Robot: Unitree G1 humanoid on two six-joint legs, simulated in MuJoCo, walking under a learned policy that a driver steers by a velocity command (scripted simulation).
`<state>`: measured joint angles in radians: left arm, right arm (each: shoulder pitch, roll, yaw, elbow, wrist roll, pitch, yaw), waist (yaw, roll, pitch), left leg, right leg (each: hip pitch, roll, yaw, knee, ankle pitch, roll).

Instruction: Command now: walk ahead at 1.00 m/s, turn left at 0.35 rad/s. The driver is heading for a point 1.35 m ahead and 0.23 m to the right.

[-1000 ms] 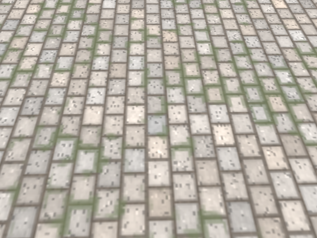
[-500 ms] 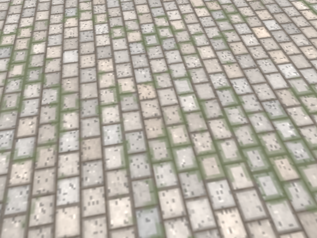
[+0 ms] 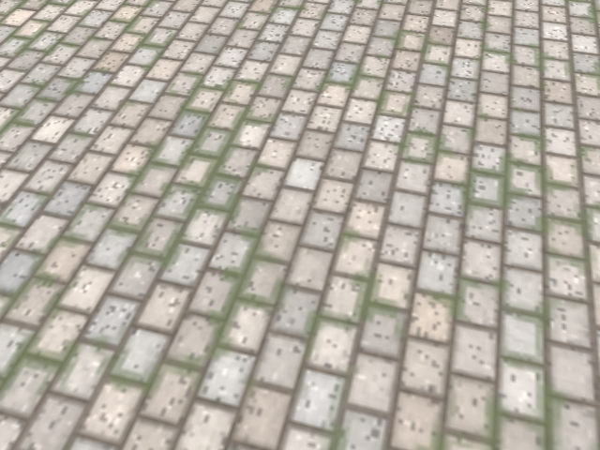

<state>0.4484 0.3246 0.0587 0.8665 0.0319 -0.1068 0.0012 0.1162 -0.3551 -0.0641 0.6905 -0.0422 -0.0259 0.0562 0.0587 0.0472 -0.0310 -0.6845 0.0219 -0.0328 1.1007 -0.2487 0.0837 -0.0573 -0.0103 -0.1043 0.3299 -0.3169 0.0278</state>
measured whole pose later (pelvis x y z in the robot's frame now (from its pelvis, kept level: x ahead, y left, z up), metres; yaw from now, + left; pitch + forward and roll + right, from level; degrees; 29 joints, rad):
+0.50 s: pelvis +0.47 +0.01 -0.01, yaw -11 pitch +1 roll +2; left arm 0.10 0.30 0.04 0.75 0.01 -0.01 -0.07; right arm 0.48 -0.29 -0.05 0.92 -0.01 -0.11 0.00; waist -0.04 -0.03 0.03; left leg 0.19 -0.05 0.26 0.19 -0.38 0.01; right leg -0.80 -0.09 -0.10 0.89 0.04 -0.11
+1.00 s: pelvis +0.94 -0.14 -0.02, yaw -23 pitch +1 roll +0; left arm 0.44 0.28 0.04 0.88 0.01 -0.12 0.00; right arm 0.05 -0.26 0.01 0.70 -0.01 -0.05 0.05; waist 0.08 0.02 0.05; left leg -0.72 0.05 0.11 0.57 0.15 0.10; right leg 0.28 0.15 0.01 0.04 -0.32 -0.14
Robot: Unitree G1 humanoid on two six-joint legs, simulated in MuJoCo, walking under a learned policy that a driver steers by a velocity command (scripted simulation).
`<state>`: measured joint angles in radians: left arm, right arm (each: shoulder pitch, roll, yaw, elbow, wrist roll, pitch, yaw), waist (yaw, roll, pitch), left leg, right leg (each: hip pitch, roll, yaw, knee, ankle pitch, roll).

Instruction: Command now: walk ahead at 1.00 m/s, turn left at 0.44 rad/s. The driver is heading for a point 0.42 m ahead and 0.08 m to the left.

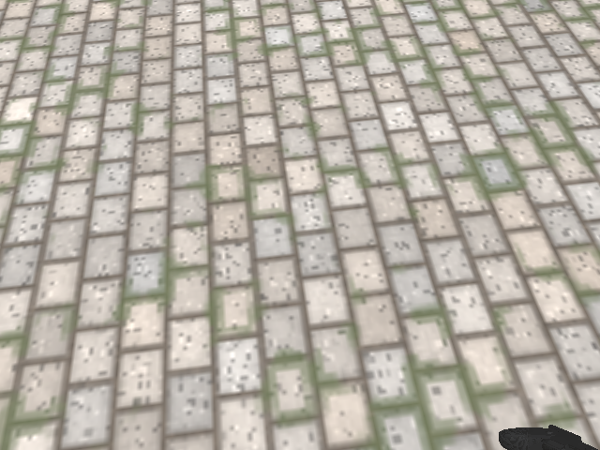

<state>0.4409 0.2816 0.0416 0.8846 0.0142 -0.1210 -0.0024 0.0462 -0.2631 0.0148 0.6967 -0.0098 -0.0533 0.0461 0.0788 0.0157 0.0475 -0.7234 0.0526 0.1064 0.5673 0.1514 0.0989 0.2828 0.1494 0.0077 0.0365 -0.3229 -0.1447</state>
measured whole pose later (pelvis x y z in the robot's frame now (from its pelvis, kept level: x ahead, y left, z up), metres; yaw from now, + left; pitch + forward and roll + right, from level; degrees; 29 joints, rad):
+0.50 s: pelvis +0.47 +0.04 -0.01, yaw +18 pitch +1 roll -1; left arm -0.04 0.22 -0.01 0.61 0.03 -0.14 -0.02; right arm 0.47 -0.26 -0.04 0.91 0.01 -0.04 -0.04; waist -0.09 -0.01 0.06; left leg -0.07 -0.16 -0.18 0.78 -0.55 0.04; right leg -0.52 0.06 0.02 0.44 0.10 -0.03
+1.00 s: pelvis +0.59 +0.08 +0.01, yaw +18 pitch +1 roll -1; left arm 0.21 0.23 0.02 0.85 0.02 -0.02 0.01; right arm 0.20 -0.22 -0.04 0.85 -0.02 0.00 -0.04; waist 0.02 -0.01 -0.02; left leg -0.30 0.02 -0.07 0.55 -0.27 -0.03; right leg -0.31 0.06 0.03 0.50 -0.20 -0.03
